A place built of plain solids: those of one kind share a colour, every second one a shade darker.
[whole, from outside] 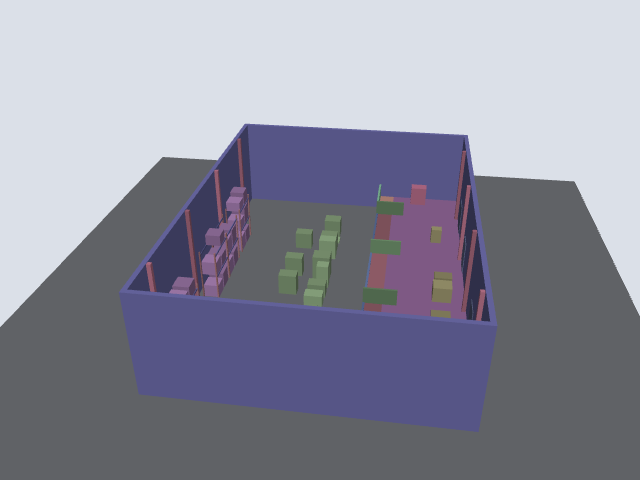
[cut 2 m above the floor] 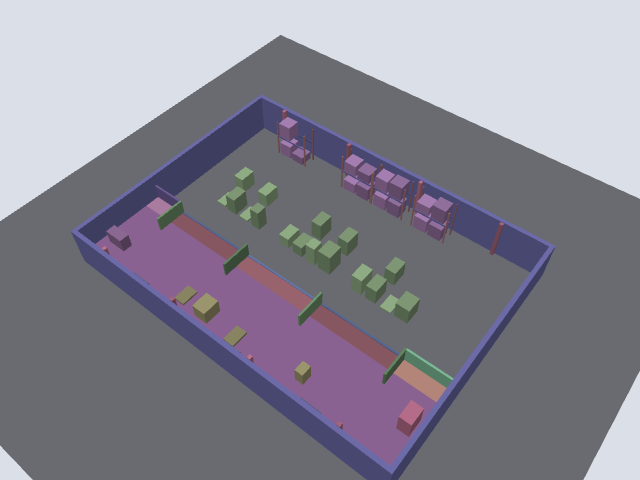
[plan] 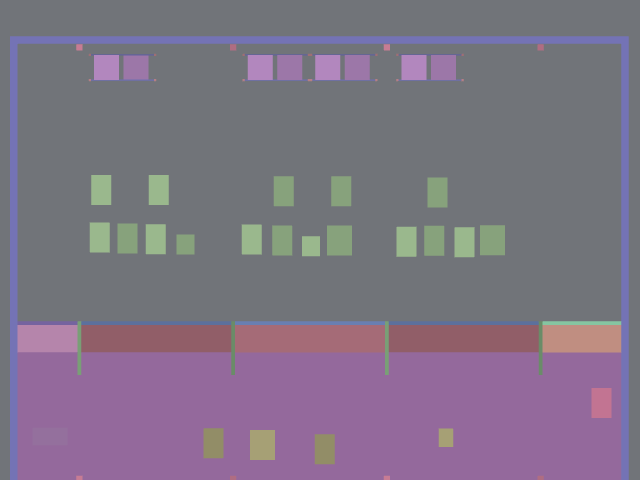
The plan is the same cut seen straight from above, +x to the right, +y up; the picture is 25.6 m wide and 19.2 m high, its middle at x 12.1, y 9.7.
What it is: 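A goods hall 24.1 x 17.6 m, 6.8 m high, with one raised deck 1.05 m over the floor along its south wall; three loading bays of 6 m between partitions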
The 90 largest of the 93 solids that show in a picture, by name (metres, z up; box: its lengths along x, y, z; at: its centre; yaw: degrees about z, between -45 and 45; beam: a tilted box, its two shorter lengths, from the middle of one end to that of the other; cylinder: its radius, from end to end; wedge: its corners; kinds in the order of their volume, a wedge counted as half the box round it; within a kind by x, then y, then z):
{
 "wall_1": {"box": [0.3, 18.15, 6.8], "at": [-0.15, 8.78, 3.35]},
 "wall_2": {"box": [24.75, 0.3, 6.8], "at": [12.07, -0.15, 3.35]},
 "wall_3": {"box": [24.75, 0.3, 6.8], "at": [12.07, 17.7, 3.35]},
 "wall_4": {"box": [0.3, 18.15, 6.8], "at": [24.3, 8.78, 3.35]},
 "deck_inner_1": {"box": [24.15, 5.21, 1.1], "at": [12.07, 2.6, 0.5]},
 "strip_1": {"box": [6.0, 1.25, 1.1], "at": [5.55, 5.83, 0.5]},
 "strip_2": {"box": [6.0, 1.25, 1.1], "at": [11.7, 5.83, 0.5]},
 "strip_3": {"box": [6.0, 1.25, 1.1], "at": [17.85, 5.83, 0.5]},
 "rack_load_1": {"box": [1.0, 1.0, 1.12], "at": [3.56, 16.6, 0.56]},
 "rack_load_2": {"box": [1.0, 1.0, 1.24], "at": [3.56, 16.6, 2.37]},
 "rack_load_3": {"box": [1.0, 1.0, 0.74], "at": [3.56, 16.6, 3.67]},
 "rack_load_4": {"box": [1.0, 1.0, 0.69], "at": [4.74, 16.6, 0.35]},
 "rack_load_5": {"box": [1.0, 1.0, 0.84], "at": [4.74, 16.6, 3.72]},
 "rack_load_6": {"box": [1.0, 1.0, 0.89], "at": [9.71, 16.6, 0.45]},
 "rack_load_7": {"box": [1.0, 1.0, 0.94], "at": [9.71, 16.6, 2.22]},
 "rack_load_8": {"box": [1.0, 1.0, 1.12], "at": [10.89, 16.6, 0.56]},
 "rack_load_9": {"box": [1.0, 1.0, 0.78], "at": [10.89, 16.6, 2.14]},
 "rack_load_10": {"box": [1.0, 1.0, 0.74], "at": [10.89, 16.6, 3.67]},
 "rack_load_11": {"box": [1.0, 1.0, 1.12], "at": [12.41, 16.6, 0.56]},
 "rack_load_12": {"box": [1.0, 1.0, 1.09], "at": [12.41, 16.6, 2.3]},
 "rack_load_13": {"box": [1.0, 1.0, 1.19], "at": [13.59, 16.6, 0.6]},
 "rack_load_14": {"box": [1.0, 1.0, 1.24], "at": [13.59, 16.6, 2.37]},
 "rack_load_15": {"box": [1.0, 1.0, 1.14], "at": [15.86, 16.6, 0.57]},
 "rack_load_16": {"box": [1.0, 1.0, 0.79], "at": [15.86, 16.6, 2.15]},
 "rack_load_17": {"box": [1.0, 1.0, 0.69], "at": [15.86, 16.6, 3.65]},
 "rack_load_18": {"box": [1.0, 1.0, 1.12], "at": [17.04, 16.6, 0.56]},
 "rack_load_19": {"box": [1.0, 1.0, 1.24], "at": [17.04, 16.6, 2.37]},
 "rack_load_20": {"box": [1.0, 1.0, 0.94], "at": [17.04, 16.6, 3.77]},
 "below_1": {"box": [0.8, 1.2, 0.14], "at": [3.29, 9.8, 0.07]},
 "below_2": {"box": [0.8, 1.2, 1.29], "at": [3.35, 11.7, 0.65]},
 "below_3": {"box": [0.8, 1.2, 1.45], "at": [4.4, 9.76, 0.72]},
 "below_4": {"box": [0.8, 1.2, 0.14], "at": [5.53, 9.73, 0.07]},
 "below_5": {"box": [0.8, 1.2, 1.14], "at": [5.65, 11.7, 0.57]},
 "below_6": {"box": [0.72, 0.8, 1.67], "at": [6.72, 9.52, 0.83]},
 "below_7": {"box": [0.8, 1.2, 0.9], "at": [9.37, 9.72, 0.45]},
 "below_8": {"box": [0.8, 1.2, 0.95], "at": [10.59, 9.68, 0.47]},
 "below_9": {"box": [0.8, 1.2, 1.44], "at": [10.65, 11.65, 0.72]},
 "below_10": {"box": [0.72, 0.8, 1.67], "at": [11.74, 9.45, 0.83]},
 "below_11": {"box": [1.0, 1.2, 1.75], "at": [12.88, 9.68, 0.88]},
 "below_12": {"box": [0.8, 1.2, 1.44], "at": [12.95, 11.65, 0.72]},
 "below_13": {"box": [0.8, 1.2, 1.5], "at": [15.56, 9.63, 0.75]},
 "below_14": {"box": [0.8, 1.2, 1.3], "at": [16.67, 9.67, 0.65]},
 "below_15": {"box": [0.8, 1.2, 1.24], "at": [16.8, 11.6, 0.62]},
 "below_16": {"box": [0.8, 1.2, 0.14], "at": [17.88, 9.61, 0.07]},
 "below_17": {"box": [1.0, 1.2, 1.35], "at": [19.0, 9.69, 0.68]},
 "strip_ende_1": {"box": [3.15, 1.25, 1.1], "at": [22.57, 5.83, 0.5]},
 "column_1": {"box": [0.25, 0.25, 6.75], "at": [2.48, 0.14, 3.38]},
 "column_2": {"box": [0.25, 0.25, 6.75], "at": [2.48, 17.41, 3.38]},
 "column_3": {"box": [0.25, 0.25, 6.75], "at": [8.62, 0.14, 3.38]},
 "column_4": {"box": [0.25, 0.25, 6.75], "at": [8.62, 17.41, 3.38]},
 "column_5": {"box": [0.25, 0.25, 6.75], "at": [14.78, 0.14, 3.38]},
 "column_6": {"box": [0.25, 0.25, 6.75], "at": [14.78, 17.41, 3.38]},
 "column_7": {"box": [0.25, 0.25, 6.75], "at": [20.93, 0.14, 3.38]},
 "column_8": {"box": [0.25, 0.25, 6.75], "at": [20.93, 17.41, 3.38]},
 "strip_endw_1": {"box": [2.4, 1.25, 1.1], "at": [1.2, 5.83, 0.5]},
 "back_1": {"box": [0.8, 1.2, 0.14], "at": [7.84, 1.57, 1.12]},
 "back_2": {"box": [1.0, 1.2, 1.05], "at": [9.8, 1.5, 1.57]},
 "back_3": {"box": [0.8, 1.2, 0.14], "at": [12.29, 1.33, 1.12]},
 "back_4": {"box": [0.58, 0.74, 1.07], "at": [17.14, 1.79, 1.58]},
 "screen_1": {"box": [0.15, 2.15, 1.1], "at": [2.48, 5.38, 1.6]},
 "screen_2": {"box": [0.15, 2.15, 1.1], "at": [8.62, 5.38, 1.6]},
 "screen_3": {"box": [0.15, 2.15, 1.1], "at": [14.78, 5.38, 1.6]},
 "screen_4": {"box": [0.15, 2.15, 1.1], "at": [20.93, 5.38, 1.6]},
 "ende_1": {"box": [0.8, 1.2, 1.45], "at": [23.36, 3.18, 1.77]},
 "endw_1": {"box": [1.4, 0.7, 1.05], "at": [1.3, 1.84, 1.57]},
 "end_face_ende_1": {"box": [3.15, 0.15, 1.1], "at": [22.57, 6.38, 1.6]},
 "door_back_1": {"box": [1.34, 0.05, 2.22], "at": [6.05, 0.03, 2.16]},
 "door_back_2": {"box": [1.14, 0.05, 2.22], "at": [13.6, 0.03, 2.16]},
 "door_back_3": {"box": [1.34, 0.05, 2.22], "at": [19.15, 0.03, 2.16]},
 "end_face_endw_1": {"box": [2.4, 0.15, 1.1], "at": [1.2, 6.38, 1.6]},
 "rack_1": {"box": [0.09, 0.09, 3.55], "at": [2.9, 16.09, 1.77]},
 "rack_2": {"box": [0.09, 0.09, 3.55], "at": [5.5, 16.09, 1.77]},
 "rack_3": {"box": [0.09, 0.09, 3.55], "at": [5.5, 17.11, 1.77]},
 "rack_4": {"box": [0.09, 0.09, 3.55], "at": [9.04, 16.09, 1.77]},
 "rack_5": {"box": [0.09, 0.09, 3.55], "at": [9.04, 17.11, 1.77]},
 "rack_6": {"box": [0.09, 0.09, 3.55], "at": [11.65, 16.09, 1.77]},
 "rack_7": {"box": [0.09, 0.09, 3.55], "at": [11.74, 16.09, 1.77]},
 "rack_8": {"box": [0.09, 0.09, 3.55], "at": [14.36, 16.09, 1.77]},
 "rack_9": {"box": [0.09, 0.09, 3.55], "at": [14.36, 17.11, 1.77]},
 "rack_10": {"box": [0.09, 0.09, 3.55], "at": [15.2, 16.09, 1.77]},
 "rack_11": {"box": [0.09, 0.09, 3.55], "at": [17.8, 16.09, 1.77]},
 "rack_12": {"box": [0.09, 0.09, 3.55], "at": [17.8, 17.11, 1.77]},
 "guard_kerb_1": {"box": [6.0, 0.15, 0.05], "at": [5.55, 6.38, 1.07]},
 "guard_kerb_2": {"box": [6.0, 0.15, 0.05], "at": [11.7, 6.38, 1.07]},
 "guard_kerb_3": {"box": [6.0, 0.15, 0.05], "at": [17.85, 6.38, 1.07]},
 "rack_beam_1": {"box": [2.52, 0.05, 0.12], "at": [4.2, 16.09, 1.69]},
 "rack_beam_2": {"box": [2.52, 0.05, 0.12], "at": [4.2, 17.11, 1.69]},
 "rack_beam_3": {"box": [2.52, 0.05, 0.12], "at": [10.35, 16.09, 1.69]},
 "rack_beam_4": {"box": [2.52, 0.05, 0.12], "at": [10.35, 17.11, 1.69]},
 "rack_beam_5": {"box": [2.52, 0.05, 0.12], "at": [13.05, 16.09, 1.69]}
}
